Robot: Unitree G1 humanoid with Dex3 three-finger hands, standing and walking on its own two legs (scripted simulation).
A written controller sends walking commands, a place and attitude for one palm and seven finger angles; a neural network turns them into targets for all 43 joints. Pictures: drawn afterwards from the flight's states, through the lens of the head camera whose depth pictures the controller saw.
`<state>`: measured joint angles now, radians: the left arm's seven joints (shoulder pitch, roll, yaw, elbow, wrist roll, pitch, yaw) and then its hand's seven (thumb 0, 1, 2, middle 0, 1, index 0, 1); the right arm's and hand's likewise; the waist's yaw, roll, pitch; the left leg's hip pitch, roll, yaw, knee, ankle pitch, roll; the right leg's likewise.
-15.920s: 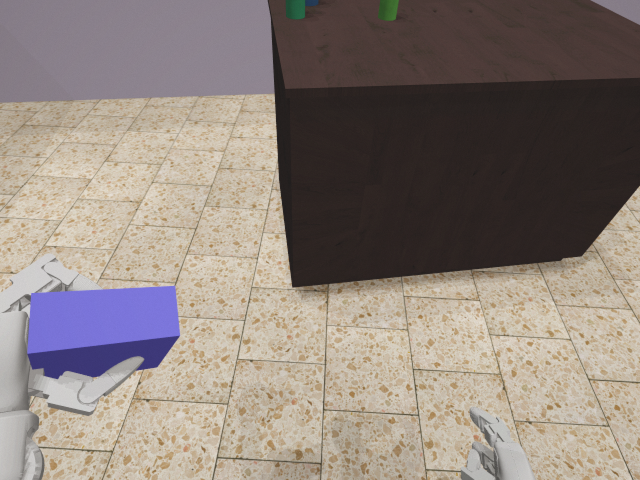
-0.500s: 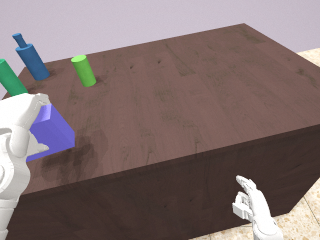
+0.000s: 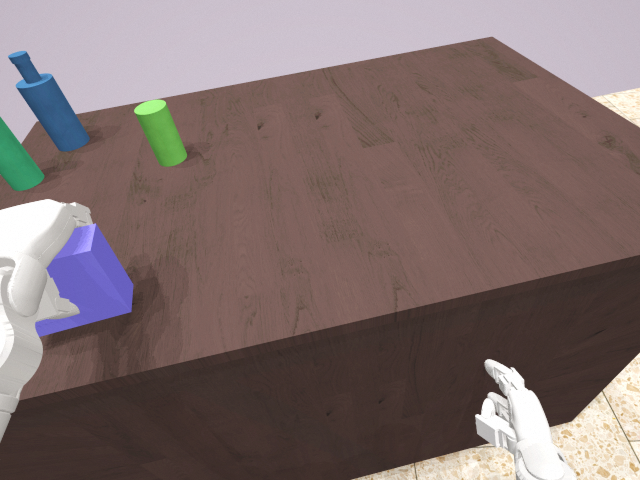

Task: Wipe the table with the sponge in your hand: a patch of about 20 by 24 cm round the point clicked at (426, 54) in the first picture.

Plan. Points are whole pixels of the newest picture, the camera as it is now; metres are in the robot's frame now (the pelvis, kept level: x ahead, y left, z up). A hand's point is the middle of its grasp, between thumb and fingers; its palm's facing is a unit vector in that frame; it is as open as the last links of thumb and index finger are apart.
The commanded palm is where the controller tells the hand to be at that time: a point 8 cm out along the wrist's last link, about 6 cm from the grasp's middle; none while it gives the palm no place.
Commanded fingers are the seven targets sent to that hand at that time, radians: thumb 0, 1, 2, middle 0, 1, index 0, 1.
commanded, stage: move the sponge above the wiping area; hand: left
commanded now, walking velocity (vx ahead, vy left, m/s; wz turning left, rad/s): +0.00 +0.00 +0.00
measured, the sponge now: (67, 292) +0.26 +0.35 +0.14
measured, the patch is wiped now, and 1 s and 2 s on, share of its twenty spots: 0.00 0.05 0.05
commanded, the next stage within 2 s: none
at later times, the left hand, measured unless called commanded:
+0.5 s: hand (76, 291) +0.25 +0.32 +0.15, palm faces +0.02 -0.11 -0.99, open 9.3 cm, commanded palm +0.21 +0.32 +0.27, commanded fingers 0.00 0.10 1.30 -1.20 -1.60 -1.20 -1.60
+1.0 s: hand (60, 309) +0.23 +0.32 +0.15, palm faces -0.08 -0.04 -1.00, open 9.3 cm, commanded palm +0.21 +0.33 +0.27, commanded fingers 0.00 0.10 1.30 -1.20 -1.60 -1.20 -1.60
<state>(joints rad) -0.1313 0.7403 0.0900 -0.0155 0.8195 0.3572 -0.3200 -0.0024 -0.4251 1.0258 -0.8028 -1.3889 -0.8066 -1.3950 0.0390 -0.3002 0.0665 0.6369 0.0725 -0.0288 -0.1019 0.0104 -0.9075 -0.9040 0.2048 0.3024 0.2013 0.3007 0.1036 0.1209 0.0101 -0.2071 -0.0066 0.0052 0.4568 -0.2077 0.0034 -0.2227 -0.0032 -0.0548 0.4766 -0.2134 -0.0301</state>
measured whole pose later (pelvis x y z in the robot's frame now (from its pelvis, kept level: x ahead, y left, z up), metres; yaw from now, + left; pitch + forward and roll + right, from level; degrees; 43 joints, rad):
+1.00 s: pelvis -0.01 +0.00 +0.00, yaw +1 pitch -4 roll +0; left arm 0.00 0.71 0.08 -0.15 0.80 0.30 -0.30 -0.01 -0.42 1.02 -0.81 -1.41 -0.81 -1.41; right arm 0.07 -0.32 0.06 0.63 0.06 -0.05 -0.13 0.01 -0.91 -0.90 0.20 0.30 0.20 0.30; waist 0.13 0.10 0.02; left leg -0.20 0.00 -0.01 0.48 -0.21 0.00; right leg -0.21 0.00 -0.07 0.48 -0.21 -0.04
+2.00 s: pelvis +0.00 +0.02 +0.00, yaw -1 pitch -5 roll +0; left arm 0.00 0.73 0.01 -0.33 0.80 0.26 -0.17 0.00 -0.43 1.02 -0.83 -1.40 -0.83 -1.40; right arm 0.06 -0.26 0.06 0.64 0.04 -0.05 -0.10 0.01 -0.91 -0.90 0.20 0.30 0.20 0.31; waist 0.16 0.09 0.02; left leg -0.14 -0.02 0.03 0.44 -0.21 0.02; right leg -0.16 -0.01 -0.02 0.45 -0.20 -0.02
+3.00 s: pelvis +0.01 +0.01 +0.00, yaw +0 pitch -5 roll +0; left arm -0.16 0.76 0.13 -0.15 0.73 0.26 -0.14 0.00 -0.42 1.03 -0.83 -1.40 -0.83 -1.41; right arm 0.06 -0.27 0.05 0.68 0.07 -0.03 -0.11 0.01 -0.91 -0.90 0.20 0.30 0.20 0.30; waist 0.17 0.11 0.01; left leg -0.15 0.00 0.00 0.46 -0.23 0.01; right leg -0.15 0.01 -0.04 0.44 -0.21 -0.02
